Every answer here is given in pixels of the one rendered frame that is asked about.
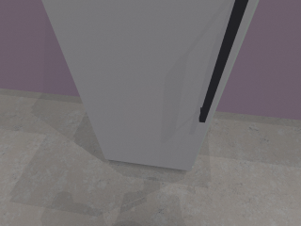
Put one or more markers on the fridge door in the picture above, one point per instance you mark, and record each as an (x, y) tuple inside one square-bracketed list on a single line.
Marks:
[(142, 69)]

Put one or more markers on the handle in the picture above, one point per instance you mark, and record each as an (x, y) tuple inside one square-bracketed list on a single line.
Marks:
[(236, 17)]

